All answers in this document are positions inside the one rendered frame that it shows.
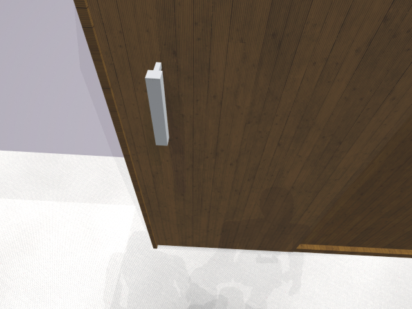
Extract wardrobe door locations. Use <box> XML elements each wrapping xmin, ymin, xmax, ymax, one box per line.
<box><xmin>87</xmin><ymin>0</ymin><xmax>412</xmax><ymax>252</ymax></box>
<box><xmin>301</xmin><ymin>114</ymin><xmax>412</xmax><ymax>250</ymax></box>

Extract handle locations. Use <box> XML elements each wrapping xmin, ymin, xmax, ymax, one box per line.
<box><xmin>145</xmin><ymin>62</ymin><xmax>169</xmax><ymax>146</ymax></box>

